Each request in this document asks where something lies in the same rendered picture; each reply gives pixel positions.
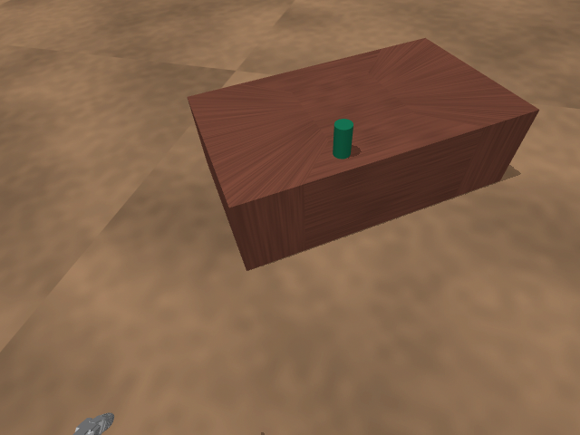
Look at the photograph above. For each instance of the can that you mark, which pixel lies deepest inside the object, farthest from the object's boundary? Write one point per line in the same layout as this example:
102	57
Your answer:
342	138

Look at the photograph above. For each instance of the left robot hand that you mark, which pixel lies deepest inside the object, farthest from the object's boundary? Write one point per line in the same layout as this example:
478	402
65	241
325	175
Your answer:
95	426

